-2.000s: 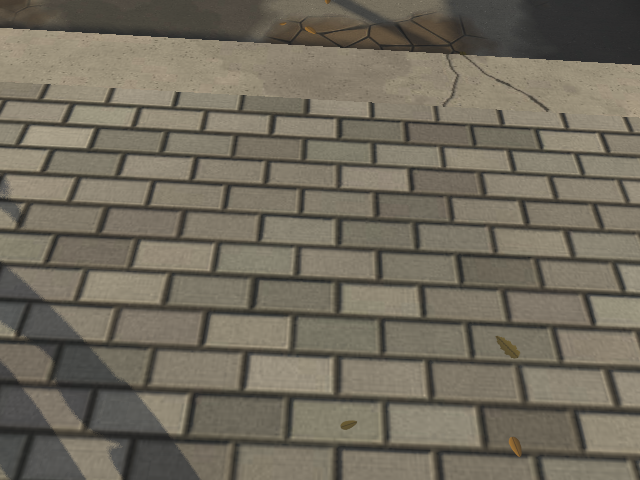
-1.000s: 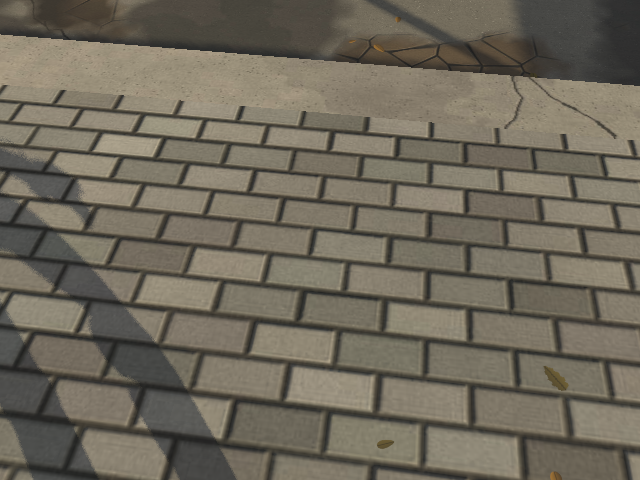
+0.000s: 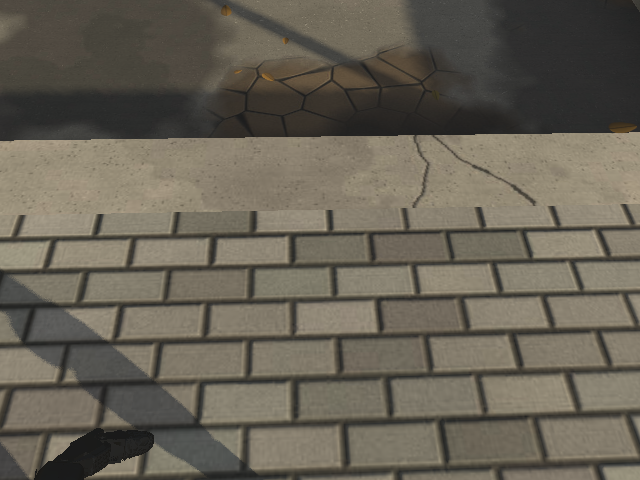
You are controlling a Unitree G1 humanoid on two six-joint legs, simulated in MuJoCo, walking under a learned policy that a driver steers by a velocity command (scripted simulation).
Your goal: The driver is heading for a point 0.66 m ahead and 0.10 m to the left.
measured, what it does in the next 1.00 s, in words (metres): walks ahead, turning left: right foot, then left foot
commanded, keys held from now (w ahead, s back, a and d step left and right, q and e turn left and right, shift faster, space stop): w+q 0.66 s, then w+e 0.04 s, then e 0.12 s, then no key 0.18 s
